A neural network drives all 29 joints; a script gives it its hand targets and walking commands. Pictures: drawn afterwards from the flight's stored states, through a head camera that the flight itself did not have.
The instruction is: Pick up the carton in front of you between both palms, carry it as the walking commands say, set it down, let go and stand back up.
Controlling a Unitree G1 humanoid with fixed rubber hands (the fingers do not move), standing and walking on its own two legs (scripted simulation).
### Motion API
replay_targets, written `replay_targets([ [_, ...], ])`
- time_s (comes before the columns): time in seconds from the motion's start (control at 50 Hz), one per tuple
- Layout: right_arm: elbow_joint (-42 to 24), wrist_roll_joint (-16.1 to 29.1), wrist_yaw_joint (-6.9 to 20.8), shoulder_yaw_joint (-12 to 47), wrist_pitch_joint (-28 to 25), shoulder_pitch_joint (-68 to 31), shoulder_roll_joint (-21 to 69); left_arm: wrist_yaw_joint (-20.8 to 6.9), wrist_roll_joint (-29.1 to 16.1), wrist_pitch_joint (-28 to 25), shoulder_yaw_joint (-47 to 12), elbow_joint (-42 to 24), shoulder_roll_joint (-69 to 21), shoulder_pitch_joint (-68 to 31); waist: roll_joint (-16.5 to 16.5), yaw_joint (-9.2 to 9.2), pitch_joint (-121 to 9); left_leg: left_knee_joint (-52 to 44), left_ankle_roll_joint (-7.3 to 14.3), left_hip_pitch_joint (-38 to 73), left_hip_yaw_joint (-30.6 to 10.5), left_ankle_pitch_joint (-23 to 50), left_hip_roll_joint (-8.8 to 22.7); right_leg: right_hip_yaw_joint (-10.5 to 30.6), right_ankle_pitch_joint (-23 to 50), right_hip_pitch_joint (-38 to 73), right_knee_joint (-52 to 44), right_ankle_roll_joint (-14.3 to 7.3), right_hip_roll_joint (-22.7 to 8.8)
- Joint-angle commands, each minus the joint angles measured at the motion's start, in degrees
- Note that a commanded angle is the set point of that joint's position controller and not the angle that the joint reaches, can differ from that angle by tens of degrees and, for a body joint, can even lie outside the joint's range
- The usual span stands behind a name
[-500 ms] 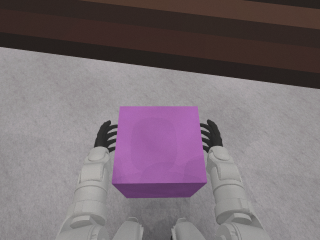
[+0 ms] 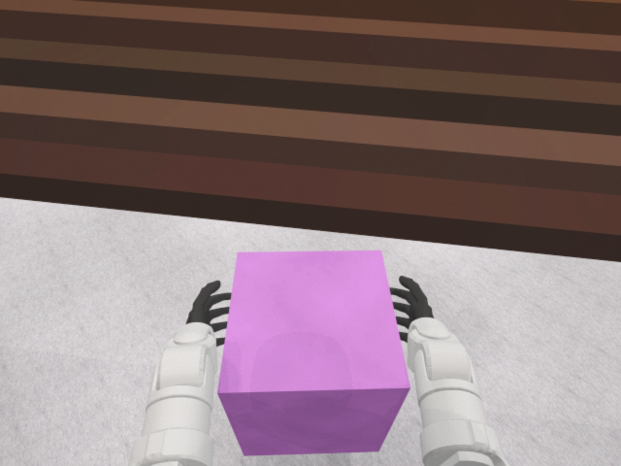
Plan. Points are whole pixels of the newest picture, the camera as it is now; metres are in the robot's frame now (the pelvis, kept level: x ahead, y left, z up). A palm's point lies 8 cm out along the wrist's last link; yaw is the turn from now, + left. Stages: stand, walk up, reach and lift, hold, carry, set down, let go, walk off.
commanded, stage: reach and lift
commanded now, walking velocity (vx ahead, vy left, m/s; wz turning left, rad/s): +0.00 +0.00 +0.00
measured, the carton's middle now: (310, 355) +0.29 +0.00 -0.05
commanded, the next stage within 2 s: hold in 0.88 s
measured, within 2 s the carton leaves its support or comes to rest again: neither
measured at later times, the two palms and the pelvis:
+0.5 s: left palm (198, 326) +0.29 +0.15 +0.03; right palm (419, 322) +0.29 -0.15 +0.03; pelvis +0.00 +0.00 +0.00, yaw +0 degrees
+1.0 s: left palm (197, 320) +0.29 +0.15 +0.05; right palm (424, 315) +0.29 -0.15 +0.05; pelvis +0.01 +0.00 +0.01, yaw +0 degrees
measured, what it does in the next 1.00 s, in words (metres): stands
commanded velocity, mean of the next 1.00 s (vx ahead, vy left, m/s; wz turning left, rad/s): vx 0.00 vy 0.00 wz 0.00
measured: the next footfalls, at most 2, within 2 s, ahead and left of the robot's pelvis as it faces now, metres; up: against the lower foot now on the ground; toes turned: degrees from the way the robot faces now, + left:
none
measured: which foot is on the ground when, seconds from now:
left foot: down 0.00-1.00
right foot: down 0.00-1.00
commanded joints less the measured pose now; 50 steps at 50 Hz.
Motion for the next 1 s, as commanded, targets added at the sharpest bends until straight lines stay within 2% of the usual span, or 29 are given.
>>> replay_targets([
  [0.0,2.6,11.6,15.1,29.7,0.2,-29.3,56.1,-14.5,-12.1,-1.7,-29.6,-0.1,-54.2,-32.4,-0.1,0.05,-6.5,-4.2,0.6,2.8,4.0,0.7,-1.9,-3.6,1.2,-0.6,-5.2,-0.1,1.4],
  [0.18,1.9,11.9,15.4,30.5,0.1,-33.4,56.6,-14.5,-12.6,-1.6,-30.9,-0.6,-56.0,-36.2,0.4,-0.15,-11.0,-3.7,0.3,5.3,4.0,2.0,-1.9,-4.1,2.3,1.0,-4.7,-0.2,1.6],
  [0.62,-5.9,13.4,14.8,33.2,3.0,-24.7,54.1,-13.6,-14.2,1.4,-33.4,-8.2,-53.7,-27.3,0.3,0.06,-11.2,-6.3,-0.5,10.4,3.6,14.5,-2.5,-3.7,14.6,7.0,-7.0,0.6,2.4],
  [0.84,-8.3,14.0,14.5,34.0,4.6,-23.8,54.1,-13.8,-14.7,2.8,-34.1,-10.7,-52.6,-26.7,0.0,0.15,-10.0,-7.0,-0.4,10.7,3.8,14.0,-2.7,-3.4,15.3,8.0,-7.8,0.9,2.2],
  [0.94,-13.6,16.3,14.2,37.7,6.2,-23.8,54.5,-13.6,-17.2,4.4,-38.2,-15.9,-53.2,-27.0,0.0,-0.3,-13.0,-7.4,-0.6,12.7,3.5,17.3,-2.8,-3.3,19.2,10.4,-8.3,1.0,2.2],
  [0.98,-13.8,16.0,13.9,37.1,7.5,-22.8,53.2,-13.3,-16.9,5.7,-37.5,-16.0,-52.0,-25.7,0.1,-0.24,-11.2,-8.1,-0.5,12.6,3.4,16.2,-2.7,-3.3,18.0,10.5,-8.9,1.0,2.2],
])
